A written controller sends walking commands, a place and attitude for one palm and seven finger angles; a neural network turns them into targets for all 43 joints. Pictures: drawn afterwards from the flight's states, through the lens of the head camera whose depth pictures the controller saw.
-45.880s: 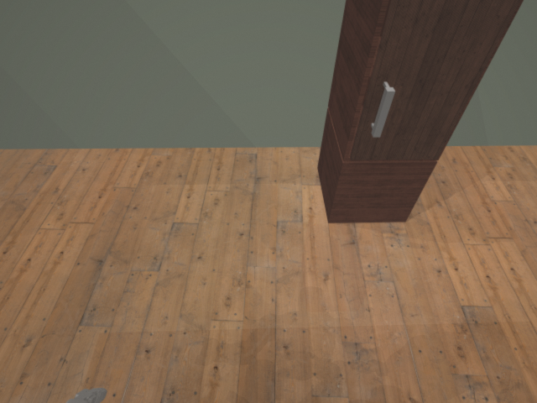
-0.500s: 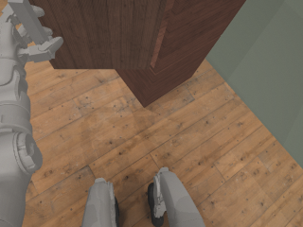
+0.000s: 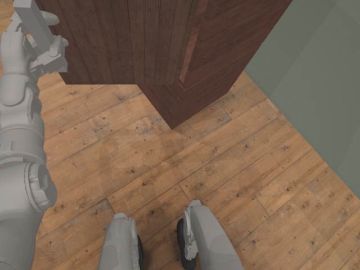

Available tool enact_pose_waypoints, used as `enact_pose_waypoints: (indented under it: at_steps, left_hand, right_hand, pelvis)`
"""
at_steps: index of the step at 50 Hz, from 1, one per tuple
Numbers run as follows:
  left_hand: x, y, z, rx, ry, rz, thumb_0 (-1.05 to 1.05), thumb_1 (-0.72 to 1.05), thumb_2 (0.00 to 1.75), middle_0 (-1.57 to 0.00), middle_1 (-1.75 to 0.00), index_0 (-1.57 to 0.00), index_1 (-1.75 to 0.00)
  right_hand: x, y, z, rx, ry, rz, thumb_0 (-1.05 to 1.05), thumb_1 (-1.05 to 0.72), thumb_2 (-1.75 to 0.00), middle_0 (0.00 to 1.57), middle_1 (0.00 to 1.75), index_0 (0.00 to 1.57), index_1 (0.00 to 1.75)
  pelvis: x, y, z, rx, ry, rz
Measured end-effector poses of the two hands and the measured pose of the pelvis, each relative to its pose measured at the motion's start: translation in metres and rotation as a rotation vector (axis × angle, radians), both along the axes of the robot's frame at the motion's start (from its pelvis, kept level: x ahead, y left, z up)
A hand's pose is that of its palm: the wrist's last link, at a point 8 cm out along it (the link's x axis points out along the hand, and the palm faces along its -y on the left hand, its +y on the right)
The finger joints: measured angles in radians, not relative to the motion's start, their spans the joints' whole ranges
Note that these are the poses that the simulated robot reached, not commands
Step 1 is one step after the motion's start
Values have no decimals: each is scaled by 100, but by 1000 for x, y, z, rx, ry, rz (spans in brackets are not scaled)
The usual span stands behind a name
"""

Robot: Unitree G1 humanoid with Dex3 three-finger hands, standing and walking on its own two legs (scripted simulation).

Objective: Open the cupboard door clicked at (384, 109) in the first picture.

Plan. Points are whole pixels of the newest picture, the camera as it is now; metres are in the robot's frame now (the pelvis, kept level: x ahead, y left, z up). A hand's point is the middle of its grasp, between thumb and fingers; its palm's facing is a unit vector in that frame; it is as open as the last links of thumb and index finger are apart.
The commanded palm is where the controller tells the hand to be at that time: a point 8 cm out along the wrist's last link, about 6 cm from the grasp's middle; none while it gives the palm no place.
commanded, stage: pull the door open along its arc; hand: left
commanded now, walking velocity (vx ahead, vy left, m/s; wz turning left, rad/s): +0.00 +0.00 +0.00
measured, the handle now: (46, 32) +0.60 +0.21 +0.04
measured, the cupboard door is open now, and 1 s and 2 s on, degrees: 58 100 100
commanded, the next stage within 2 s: open thumb and fingers to let go in 0.96 s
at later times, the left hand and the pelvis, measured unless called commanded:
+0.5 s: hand (82, 106) +0.43 +0.14 +0.04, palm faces +0.28 -0.96 +0.04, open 6.2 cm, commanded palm +0.37 +0.19 +0.04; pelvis +0.02 -0.01 +0.03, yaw +1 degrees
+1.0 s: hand (127, 141) +0.36 +0.06 +0.04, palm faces +0.45 -0.89 -0.02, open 6.6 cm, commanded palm +0.30 +0.10 +0.04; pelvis +0.03 -0.04 +0.04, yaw +5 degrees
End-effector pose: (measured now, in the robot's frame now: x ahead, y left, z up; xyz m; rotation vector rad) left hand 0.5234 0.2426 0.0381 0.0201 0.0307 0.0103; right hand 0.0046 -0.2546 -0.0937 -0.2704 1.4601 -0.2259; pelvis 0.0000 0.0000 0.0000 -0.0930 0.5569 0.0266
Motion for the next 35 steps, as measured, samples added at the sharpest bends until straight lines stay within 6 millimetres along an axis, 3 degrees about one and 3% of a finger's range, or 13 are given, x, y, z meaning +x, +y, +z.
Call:
enact_pose_waypoints:
  at_steps: [8,15,27,35]
  left_hand:
    - [-22,-3,0,3,-2,2,1,69,75,-35,-135,-34,-135]
    - [-64,-14,0,-2,1,-25,0,67,71,-32,-133,-34,-135]
    - [-135,-66,-1,-54,-27,328,1,66,77,-32,-132,-35,-129]
    - [-167,-98,1,-9,-22,427,1,66,77,-32,-131,-33,-131]
  right_hand:
    - [12,1,5,31,-21,-16,0,-91,-90,20,30,20,30]
    - [50,-1,15,51,-116,2,0,-91,-90,20,30,20,30]
    - [144,6,14,106,-333,162,0,-91,-90,20,30,20,30]
    - [169,15,9,158,-379,220,0,-91,-90,20,30,20,30]
  pelvis:
    - [7,-1,10,15,-20,-9]
    - [18,-3,24,31,-50,-10]
    - [24,-10,29,63,-94,-2]
    - [24,-23,31,79,-116,16]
